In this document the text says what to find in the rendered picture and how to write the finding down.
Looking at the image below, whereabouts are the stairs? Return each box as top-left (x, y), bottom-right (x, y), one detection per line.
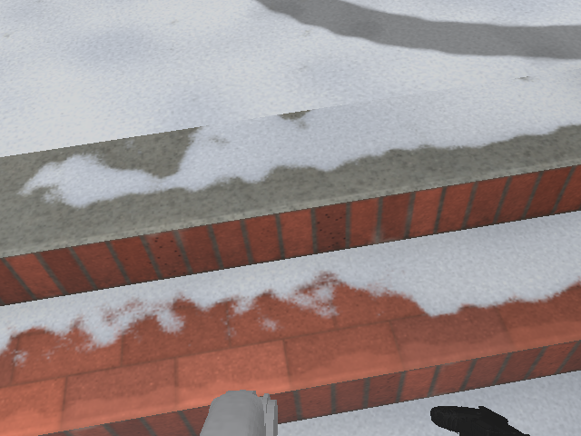
top-left (0, 164), bottom-right (581, 436)

